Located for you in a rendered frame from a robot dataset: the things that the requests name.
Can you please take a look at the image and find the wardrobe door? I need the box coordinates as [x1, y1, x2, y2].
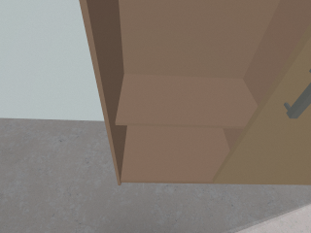
[212, 22, 311, 185]

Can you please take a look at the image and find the handle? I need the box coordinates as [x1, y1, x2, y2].
[284, 69, 311, 119]

